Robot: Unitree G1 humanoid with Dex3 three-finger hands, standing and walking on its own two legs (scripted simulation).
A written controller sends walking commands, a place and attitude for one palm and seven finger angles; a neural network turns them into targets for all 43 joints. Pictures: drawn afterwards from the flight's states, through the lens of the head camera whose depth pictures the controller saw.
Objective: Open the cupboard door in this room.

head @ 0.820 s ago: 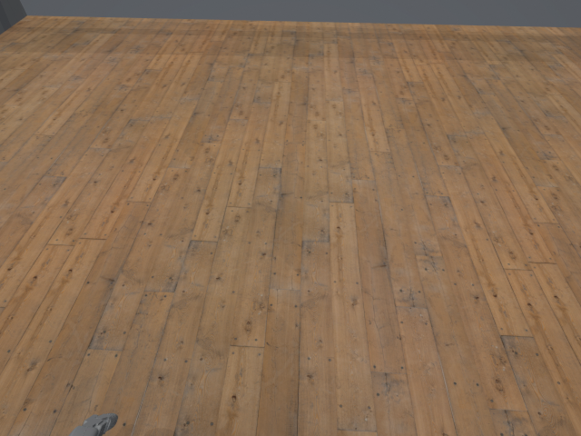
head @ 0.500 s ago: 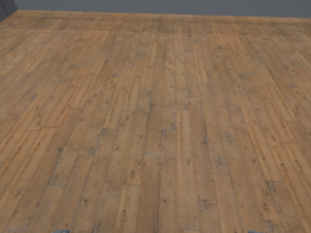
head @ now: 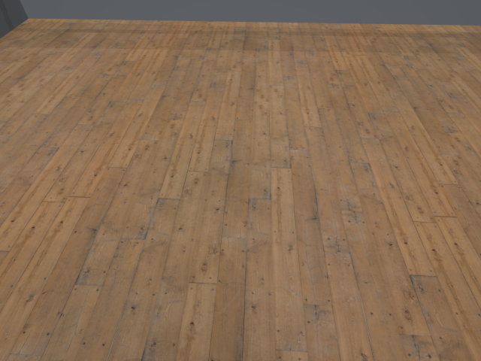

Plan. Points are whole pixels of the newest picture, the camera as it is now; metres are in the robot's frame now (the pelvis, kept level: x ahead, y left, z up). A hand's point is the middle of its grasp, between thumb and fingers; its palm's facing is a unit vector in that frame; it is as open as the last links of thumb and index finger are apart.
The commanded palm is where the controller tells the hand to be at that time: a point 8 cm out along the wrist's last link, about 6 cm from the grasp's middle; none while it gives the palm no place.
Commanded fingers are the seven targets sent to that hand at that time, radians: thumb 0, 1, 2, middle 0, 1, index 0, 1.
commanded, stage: stand and wait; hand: left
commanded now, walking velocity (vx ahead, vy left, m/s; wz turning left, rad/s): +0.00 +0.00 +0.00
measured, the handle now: out of the picture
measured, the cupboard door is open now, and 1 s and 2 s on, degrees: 0 0 0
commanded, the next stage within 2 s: turn or walk to find it in 0.08 s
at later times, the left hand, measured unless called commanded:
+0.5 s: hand out of the picture +0.04 +0.23 -0.19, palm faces +0.07 -0.97 -0.24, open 7.3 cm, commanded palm none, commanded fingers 0.00 0.90 0.90 -0.20 -0.30 -0.20 -0.30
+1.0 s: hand out of the picture -0.04 +0.18 -0.15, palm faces +0.34 -0.89 -0.30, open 7.3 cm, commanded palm none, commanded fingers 0.00 0.90 0.90 -0.20 -0.30 -0.20 -0.30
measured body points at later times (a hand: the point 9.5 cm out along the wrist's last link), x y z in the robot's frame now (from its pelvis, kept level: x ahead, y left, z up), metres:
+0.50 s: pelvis -0.01 +0.02 -0.02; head +0.01 +0.04 +0.43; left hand +0.03 +0.28 -0.17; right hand +0.05 -0.23 -0.16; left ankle +0.01 +0.12 -0.74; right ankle +0.01 -0.12 -0.74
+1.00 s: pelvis -0.05 -0.04 +0.00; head -0.04 -0.06 +0.44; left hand -0.06 +0.23 -0.13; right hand +0.08 -0.28 -0.16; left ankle -0.08 +0.10 -0.66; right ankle -0.03 -0.14 -0.74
